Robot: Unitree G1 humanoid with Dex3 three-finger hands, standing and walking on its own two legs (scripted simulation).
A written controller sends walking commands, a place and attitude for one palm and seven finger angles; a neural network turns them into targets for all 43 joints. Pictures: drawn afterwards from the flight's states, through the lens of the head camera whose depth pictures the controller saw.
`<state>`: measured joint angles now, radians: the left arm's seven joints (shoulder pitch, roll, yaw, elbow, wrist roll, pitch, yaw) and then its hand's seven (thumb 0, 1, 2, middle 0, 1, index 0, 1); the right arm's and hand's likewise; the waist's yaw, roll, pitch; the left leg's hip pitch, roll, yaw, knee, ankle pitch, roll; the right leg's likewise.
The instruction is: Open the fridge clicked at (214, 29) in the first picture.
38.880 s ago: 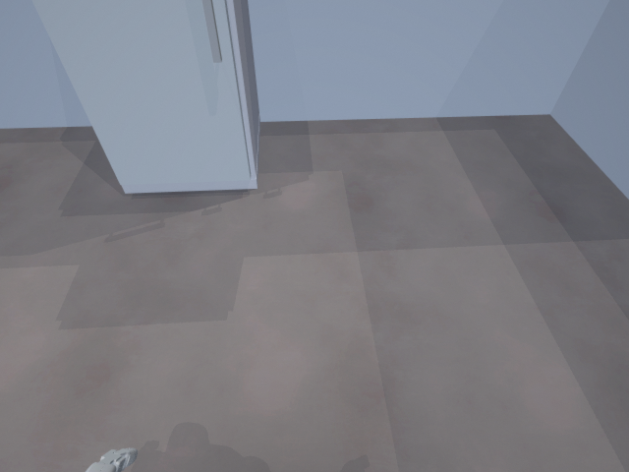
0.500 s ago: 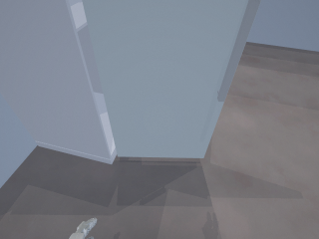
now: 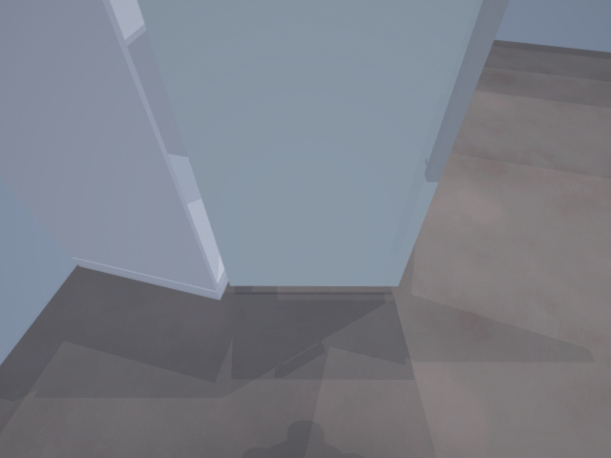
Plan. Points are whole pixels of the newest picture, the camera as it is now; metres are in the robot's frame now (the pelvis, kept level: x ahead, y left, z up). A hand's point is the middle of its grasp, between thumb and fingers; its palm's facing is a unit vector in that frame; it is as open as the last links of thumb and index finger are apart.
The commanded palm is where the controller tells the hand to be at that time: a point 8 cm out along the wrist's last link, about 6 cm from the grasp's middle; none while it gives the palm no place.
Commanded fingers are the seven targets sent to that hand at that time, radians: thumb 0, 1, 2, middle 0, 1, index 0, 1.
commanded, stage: let the arm hang, fingers relaxed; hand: right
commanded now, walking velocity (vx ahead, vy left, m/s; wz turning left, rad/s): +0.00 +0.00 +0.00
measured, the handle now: (458, 88) +0.72 -0.22 +0.11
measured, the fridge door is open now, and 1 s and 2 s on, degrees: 76 76 76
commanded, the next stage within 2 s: look to check the result in 0.58 s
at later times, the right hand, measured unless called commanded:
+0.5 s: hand out of the picture +0.02 -0.20 -0.17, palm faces -0.02 +0.98 -0.20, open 7.3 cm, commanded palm none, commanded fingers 0.00 -0.90 -0.90 0.20 0.30 0.20 0.30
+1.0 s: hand out of the picture -0.01 -0.20 -0.17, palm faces -0.02 +0.98 -0.18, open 7.4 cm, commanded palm none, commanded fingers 0.00 -0.90 -0.90 0.20 0.30 0.20 0.30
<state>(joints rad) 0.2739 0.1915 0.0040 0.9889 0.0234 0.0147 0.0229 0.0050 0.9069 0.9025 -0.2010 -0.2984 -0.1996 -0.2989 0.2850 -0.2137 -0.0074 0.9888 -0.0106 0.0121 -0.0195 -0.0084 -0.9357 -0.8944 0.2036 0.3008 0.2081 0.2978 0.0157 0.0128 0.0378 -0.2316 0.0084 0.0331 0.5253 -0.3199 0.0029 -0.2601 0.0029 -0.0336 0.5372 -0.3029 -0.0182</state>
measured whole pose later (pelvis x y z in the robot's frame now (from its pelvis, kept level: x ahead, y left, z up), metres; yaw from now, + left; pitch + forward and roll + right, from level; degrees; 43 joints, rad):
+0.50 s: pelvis -0.01 -0.02 +0.01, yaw +1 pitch -1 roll +0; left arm 0.24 0.16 -0.01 1.14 0.02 -0.01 0.03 0.00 0.91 0.90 -0.20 -0.30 -0.20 -0.30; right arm 0.22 -0.17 0.01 1.12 -0.01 0.00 -0.03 0.00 -0.92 -0.90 0.20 0.30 0.20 0.30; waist 0.01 0.01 0.03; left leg -0.14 0.03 0.00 0.40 -0.24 -0.03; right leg -0.15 0.03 -0.07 0.38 -0.22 -0.05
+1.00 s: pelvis -0.02 -0.02 +0.01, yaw +1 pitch -1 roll +0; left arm 0.23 0.16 0.00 1.14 0.02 -0.01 0.03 0.00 0.91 0.90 -0.20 -0.30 -0.20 -0.30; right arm 0.25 -0.16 0.01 1.15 -0.01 0.00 -0.03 0.00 -0.90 -0.90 0.20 0.30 0.20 0.30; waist 0.01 0.01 0.05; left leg -0.15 0.04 0.00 0.39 -0.22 -0.03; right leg -0.16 0.03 -0.07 0.39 -0.21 -0.05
